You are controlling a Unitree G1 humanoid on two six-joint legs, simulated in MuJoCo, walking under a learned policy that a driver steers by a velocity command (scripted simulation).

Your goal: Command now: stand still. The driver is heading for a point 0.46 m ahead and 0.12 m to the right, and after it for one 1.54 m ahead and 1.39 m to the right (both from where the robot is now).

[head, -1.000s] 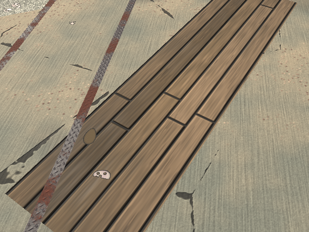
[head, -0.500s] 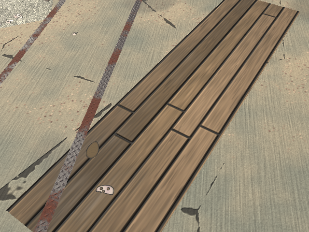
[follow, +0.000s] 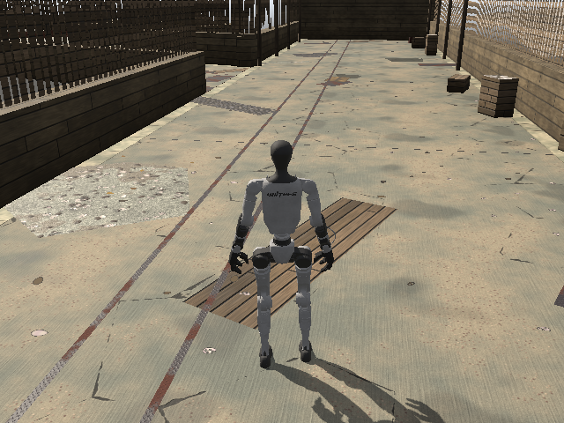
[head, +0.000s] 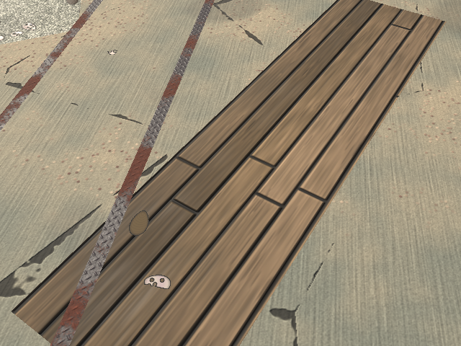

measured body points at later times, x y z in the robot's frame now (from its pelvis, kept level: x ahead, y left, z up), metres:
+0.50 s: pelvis -0.01 +0.00 +0.00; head +0.00 +0.00 +0.45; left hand +0.02 +0.26 -0.15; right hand +0.01 -0.25 -0.15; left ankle -0.04 +0.10 -0.74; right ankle +0.02 -0.14 -0.74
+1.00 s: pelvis +0.00 +0.00 +0.00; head +0.01 +0.00 +0.45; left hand +0.01 +0.25 -0.16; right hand -0.01 -0.24 -0.15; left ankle -0.04 +0.10 -0.74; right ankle +0.02 -0.14 -0.74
